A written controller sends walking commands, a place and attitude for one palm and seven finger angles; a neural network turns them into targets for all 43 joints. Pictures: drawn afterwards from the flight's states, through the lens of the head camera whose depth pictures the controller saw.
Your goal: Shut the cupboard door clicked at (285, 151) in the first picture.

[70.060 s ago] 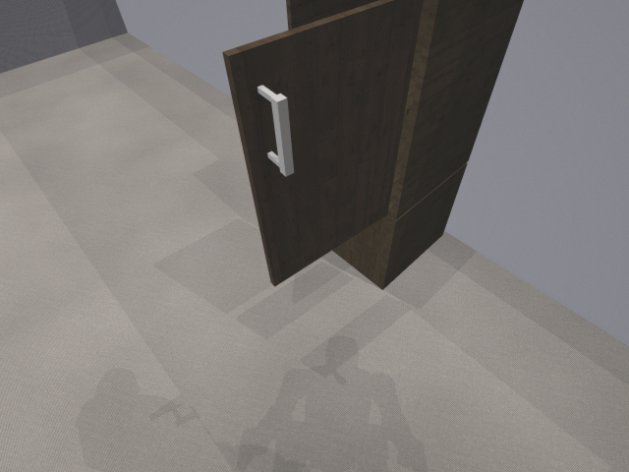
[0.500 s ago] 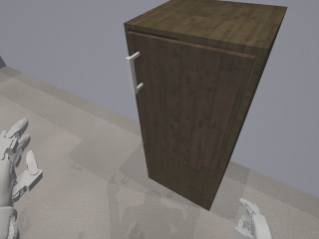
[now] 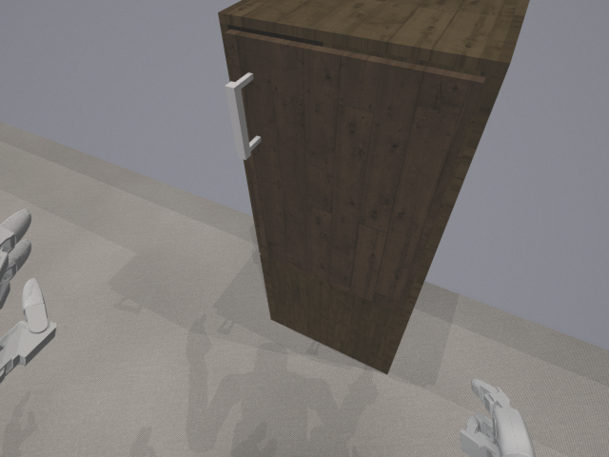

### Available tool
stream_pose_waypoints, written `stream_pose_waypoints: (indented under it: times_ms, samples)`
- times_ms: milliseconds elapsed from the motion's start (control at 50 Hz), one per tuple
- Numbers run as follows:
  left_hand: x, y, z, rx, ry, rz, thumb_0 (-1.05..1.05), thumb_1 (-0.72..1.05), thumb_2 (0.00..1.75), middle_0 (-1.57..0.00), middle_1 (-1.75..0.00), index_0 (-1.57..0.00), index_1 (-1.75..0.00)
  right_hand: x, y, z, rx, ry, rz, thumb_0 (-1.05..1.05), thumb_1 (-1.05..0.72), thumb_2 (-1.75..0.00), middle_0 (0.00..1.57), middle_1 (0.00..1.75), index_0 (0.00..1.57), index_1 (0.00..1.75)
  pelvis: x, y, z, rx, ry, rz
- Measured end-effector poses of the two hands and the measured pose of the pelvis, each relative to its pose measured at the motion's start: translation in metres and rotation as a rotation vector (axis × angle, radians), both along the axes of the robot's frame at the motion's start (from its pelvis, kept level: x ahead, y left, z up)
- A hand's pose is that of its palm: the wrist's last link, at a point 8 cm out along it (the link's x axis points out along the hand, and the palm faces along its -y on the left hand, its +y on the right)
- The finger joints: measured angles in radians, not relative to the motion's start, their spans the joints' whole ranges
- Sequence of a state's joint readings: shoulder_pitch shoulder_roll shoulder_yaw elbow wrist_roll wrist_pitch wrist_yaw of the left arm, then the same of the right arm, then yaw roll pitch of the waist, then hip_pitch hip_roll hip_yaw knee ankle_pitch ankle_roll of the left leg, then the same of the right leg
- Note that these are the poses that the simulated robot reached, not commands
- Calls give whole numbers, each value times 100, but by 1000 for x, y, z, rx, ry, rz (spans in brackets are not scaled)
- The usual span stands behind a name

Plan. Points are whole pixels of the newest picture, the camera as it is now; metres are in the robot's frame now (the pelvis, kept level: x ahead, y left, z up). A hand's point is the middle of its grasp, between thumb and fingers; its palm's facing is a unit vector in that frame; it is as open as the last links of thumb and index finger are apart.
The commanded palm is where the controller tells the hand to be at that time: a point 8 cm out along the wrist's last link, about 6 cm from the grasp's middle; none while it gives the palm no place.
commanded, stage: step back with the hand held close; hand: left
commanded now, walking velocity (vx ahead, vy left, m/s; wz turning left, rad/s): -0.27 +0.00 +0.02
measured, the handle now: (245, 117) +0.64 +0.15 +0.12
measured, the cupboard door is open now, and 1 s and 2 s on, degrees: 0 0 0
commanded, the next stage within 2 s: stop stepping back and stand still in 0.62 s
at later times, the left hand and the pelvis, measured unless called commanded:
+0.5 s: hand out of the picture +0.04 +0.29 +0.18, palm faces +0.55 -0.72 -0.42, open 7.5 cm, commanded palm +0.00 +0.32 +0.18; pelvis -0.11 +0.01 -0.02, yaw +6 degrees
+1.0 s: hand out of the picture -0.02 +0.28 +0.18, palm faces +0.46 -0.77 -0.44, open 7.5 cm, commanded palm -0.08 +0.31 +0.18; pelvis -0.22 +0.01 -0.01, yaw +0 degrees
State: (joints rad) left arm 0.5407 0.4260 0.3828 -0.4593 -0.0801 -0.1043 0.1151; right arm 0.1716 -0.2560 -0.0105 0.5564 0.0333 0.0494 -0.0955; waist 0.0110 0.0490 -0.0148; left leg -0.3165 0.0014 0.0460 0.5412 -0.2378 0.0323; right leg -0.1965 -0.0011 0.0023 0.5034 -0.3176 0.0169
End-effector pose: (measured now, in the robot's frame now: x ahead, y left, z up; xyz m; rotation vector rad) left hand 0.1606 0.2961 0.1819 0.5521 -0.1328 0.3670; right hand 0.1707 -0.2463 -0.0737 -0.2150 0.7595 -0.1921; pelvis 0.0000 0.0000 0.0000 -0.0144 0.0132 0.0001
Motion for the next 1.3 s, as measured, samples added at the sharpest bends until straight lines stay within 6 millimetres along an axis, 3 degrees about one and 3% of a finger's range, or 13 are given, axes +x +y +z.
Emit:
stream_pose_waypoints:
  times_ms: [120,220,340,500,660,720,800,840,900,980,1080,1180,1300]
  samples:
    - [-25,15,11,42,-66,-13,2,89,90,-22,-31,-21,-30,-30,15,5,6,-26,-3,1,-91,-90,20,30,20,30,-27,10,-2,-7,-7,-8]
    - [-54,25,5,37,-95,20,2,89,90,-22,-31,-21,-30,-61,24,1,10,-36,13,1,-90,-89,20,30,21,30,-52,13,-6,-18,-14,3]
    - [-99,24,-6,29,-118,73,2,89,90,-22,-31,-21,-30,-99,26,-14,4,13,67,1,-90,-89,21,30,21,30,-84,7,-12,-23,-26,87]
    - [-163,24,8,57,-231,98,2,88,90,-22,-31,-21,-30,-133,26,-21,-46,68,121,1,-90,-89,21,30,21,30,-113,11,-16,-12,-26,97]
    - [-182,53,9,52,-273,140,2,88,90,-21,-31,-21,-30,-155,45,-13,-16,-27,115,1,-90,-89,20,30,21,30,-155,17,-16,-64,-25,109]
    - [-192,45,6,22,-248,116,2,89,90,-21,-30,-20,-30,-165,51,-8,20,-56,125,1,-90,-89,21,30,21,30,-170,13,-13,-56,9,78]
    - [-207,17,1,23,-218,26,2,89,90,-21,-30,-20,-30,-179,50,-8,49,-92,151,1,-90,-89,21,30,21,30,-195,3,-19,-15,55,33]
    - [-213,4,1,16,-199,-19,2,89,90,-21,-30,-20,-30,-192,46,-11,48,-70,153,1,-90,-89,21,30,21,30,-208,2,-16,-25,42,24]
    - [-221,-1,9,34,-188,-50,2,88,90,-22,-31,-21,-30,-216,37,-10,36,-7,121,1,-90,-89,21,30,21,30,-212,2,-9,0,33,1]
    - [-226,14,15,57,-205,-24,1,88,90,-22,-31,-21,-30,-243,21,-8,1,-2,33,1,-90,-89,21,30,21,30,-212,8,-9,4,19,-2]
    - [-229,32,5,-18,-188,21,1,88,90,-22,-31,-21,-30,-276,8,-2,-20,-16,-50,1,-90,-89,21,30,21,30,-231,16,-6,0,-23,-12]
    - [-247,25,-10,-57,-120,-3,2,89,90,-21,-30,-20,-30,-308,8,4,-30,-28,-79,1,-91,-90,20,30,20,30,-255,17,-3,-7,-16,-2]
    - [-284,21,-5,-30,-127,-34,2,88,90,-22,-31,-21,-30,-339,15,-1,-49,61,-51,1,-90,-90,20,30,21,30,-273,21,-1,-13,-17,-18]
